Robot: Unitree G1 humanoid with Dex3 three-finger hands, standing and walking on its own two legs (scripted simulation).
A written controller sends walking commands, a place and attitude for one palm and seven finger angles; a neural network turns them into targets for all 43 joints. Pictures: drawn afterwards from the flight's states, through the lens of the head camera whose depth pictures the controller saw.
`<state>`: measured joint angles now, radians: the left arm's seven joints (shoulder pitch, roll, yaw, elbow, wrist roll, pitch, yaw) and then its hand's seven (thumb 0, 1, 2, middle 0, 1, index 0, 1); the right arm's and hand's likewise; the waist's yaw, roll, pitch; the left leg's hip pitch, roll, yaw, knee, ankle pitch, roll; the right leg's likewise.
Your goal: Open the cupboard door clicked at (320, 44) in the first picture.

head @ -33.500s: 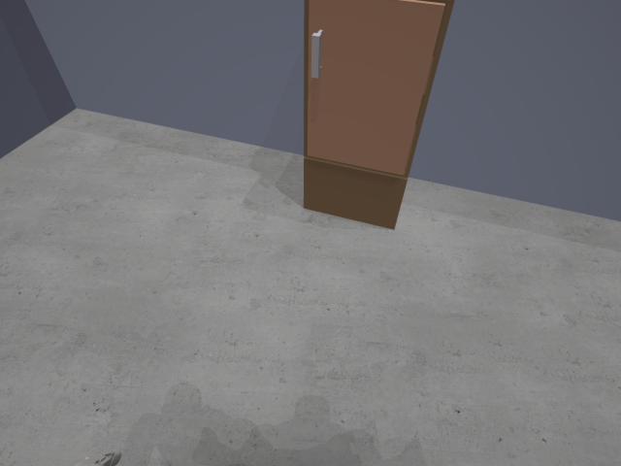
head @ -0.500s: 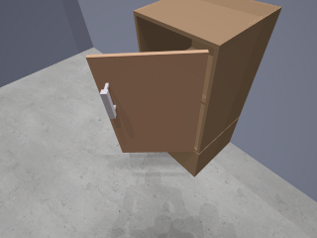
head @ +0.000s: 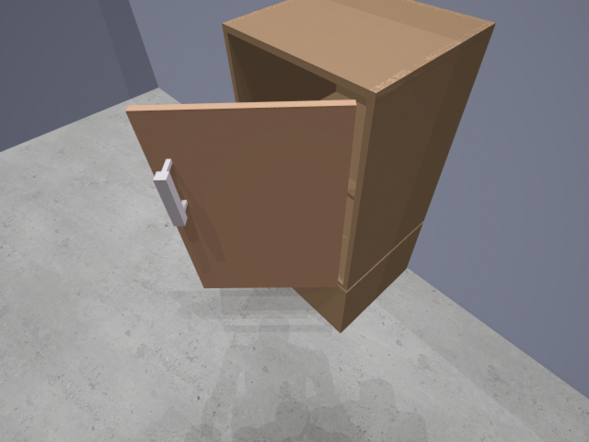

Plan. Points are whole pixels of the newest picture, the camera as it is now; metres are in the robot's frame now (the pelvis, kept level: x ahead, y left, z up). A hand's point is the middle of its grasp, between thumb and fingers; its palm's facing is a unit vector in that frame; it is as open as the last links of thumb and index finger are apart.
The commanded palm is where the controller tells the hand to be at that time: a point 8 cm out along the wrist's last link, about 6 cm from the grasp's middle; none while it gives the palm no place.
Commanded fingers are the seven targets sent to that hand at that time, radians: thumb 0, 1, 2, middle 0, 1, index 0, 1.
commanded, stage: come to a stop and stand still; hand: left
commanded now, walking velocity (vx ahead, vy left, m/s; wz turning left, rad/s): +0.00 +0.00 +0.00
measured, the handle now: (174, 192) +0.56 +0.28 -0.02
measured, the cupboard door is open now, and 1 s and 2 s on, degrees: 47 47 47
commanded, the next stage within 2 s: look again from close up in 0.16 s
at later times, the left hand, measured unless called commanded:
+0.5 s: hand out of the picture +0.00 +0.17 -0.17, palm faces +0.04 -0.98 -0.21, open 7.3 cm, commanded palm none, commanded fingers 0.00 0.90 0.90 -0.20 -0.30 -0.20 -0.30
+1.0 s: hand (146, 438) +0.14 +0.21 -0.06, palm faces +0.28 -0.95 -0.15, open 7.4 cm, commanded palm +0.10 +0.24 -0.07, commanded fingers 0.00 0.69 0.81 -0.22 -0.44 -0.22 -0.44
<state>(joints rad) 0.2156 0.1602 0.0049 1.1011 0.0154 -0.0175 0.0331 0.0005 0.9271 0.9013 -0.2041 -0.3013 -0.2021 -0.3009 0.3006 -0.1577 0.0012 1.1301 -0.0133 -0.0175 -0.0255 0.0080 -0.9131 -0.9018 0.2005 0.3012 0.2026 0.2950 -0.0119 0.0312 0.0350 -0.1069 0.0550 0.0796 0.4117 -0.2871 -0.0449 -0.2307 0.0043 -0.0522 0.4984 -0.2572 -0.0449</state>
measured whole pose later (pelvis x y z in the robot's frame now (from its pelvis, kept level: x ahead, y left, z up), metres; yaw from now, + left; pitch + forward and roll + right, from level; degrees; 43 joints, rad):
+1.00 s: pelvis -0.01 +0.02 -0.01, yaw +3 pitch +2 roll +1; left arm 0.43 0.16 0.05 0.30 -0.16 -0.13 0.07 0.02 0.91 0.88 -0.21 -0.33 -0.20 -0.33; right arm 0.33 -0.23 -0.02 0.89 0.03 -0.24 -0.07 0.03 -0.93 -0.90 0.20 0.30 0.21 0.30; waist -0.02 0.03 -0.01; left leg -0.26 0.02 0.03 0.56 -0.33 -0.02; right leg -0.33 -0.04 -0.09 0.59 -0.29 -0.02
